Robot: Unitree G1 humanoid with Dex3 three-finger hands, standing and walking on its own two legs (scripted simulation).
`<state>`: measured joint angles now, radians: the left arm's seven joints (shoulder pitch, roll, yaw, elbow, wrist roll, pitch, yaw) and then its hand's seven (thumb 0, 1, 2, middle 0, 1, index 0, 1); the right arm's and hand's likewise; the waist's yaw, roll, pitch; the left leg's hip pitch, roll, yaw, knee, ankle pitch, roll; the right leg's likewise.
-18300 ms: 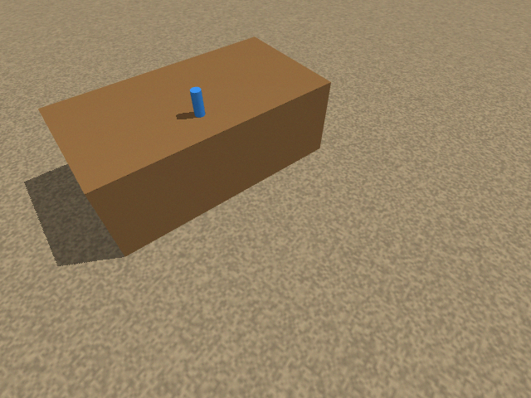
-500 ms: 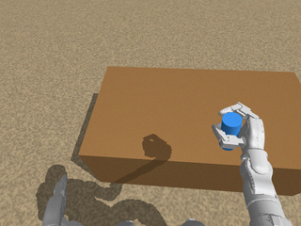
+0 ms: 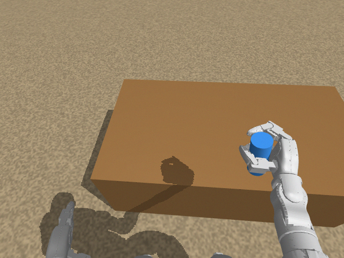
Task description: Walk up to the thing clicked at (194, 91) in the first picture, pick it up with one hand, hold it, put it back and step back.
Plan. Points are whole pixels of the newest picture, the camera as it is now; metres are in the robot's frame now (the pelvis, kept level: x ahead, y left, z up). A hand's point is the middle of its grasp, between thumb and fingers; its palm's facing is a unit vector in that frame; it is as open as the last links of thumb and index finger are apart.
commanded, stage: hold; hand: right
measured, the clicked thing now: (258, 155) +0.34 -0.17 +0.04
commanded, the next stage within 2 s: crouch in 0.12 s
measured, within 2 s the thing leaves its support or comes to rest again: neither
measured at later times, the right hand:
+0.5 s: hand (253, 150) +0.36 -0.17 +0.02, palm faces +0.13 +0.99 +0.00, open 6.9 cm
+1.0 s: hand (236, 136) +0.48 -0.17 -0.09, palm faces +0.15 +0.99 +0.01, open 6.8 cm
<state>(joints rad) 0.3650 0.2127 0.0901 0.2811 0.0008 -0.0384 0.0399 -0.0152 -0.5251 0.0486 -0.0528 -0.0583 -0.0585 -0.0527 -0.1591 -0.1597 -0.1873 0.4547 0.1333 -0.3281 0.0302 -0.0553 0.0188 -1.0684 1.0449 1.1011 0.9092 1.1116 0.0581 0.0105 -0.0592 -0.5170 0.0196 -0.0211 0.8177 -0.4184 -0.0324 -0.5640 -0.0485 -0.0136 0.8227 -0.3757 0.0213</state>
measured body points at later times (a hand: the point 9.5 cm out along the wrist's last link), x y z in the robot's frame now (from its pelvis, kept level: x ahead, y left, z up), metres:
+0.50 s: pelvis -0.01 +0.00 -0.01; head +0.05 -0.02 +0.44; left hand +0.14 +0.27 -0.05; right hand +0.35 -0.22 +0.02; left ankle +0.00 +0.14 -0.70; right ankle +0.02 -0.13 -0.70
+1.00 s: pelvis -0.02 -0.01 -0.08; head +0.14 -0.06 +0.34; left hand +0.13 +0.26 -0.05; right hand +0.47 -0.22 -0.08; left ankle +0.00 +0.14 -0.70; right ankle +0.02 -0.13 -0.70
